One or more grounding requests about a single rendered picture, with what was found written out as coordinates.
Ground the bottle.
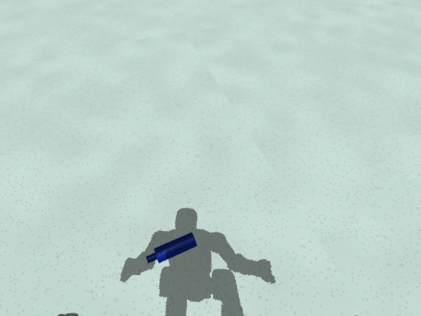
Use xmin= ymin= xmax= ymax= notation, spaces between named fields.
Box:
xmin=146 ymin=232 xmax=197 ymax=263

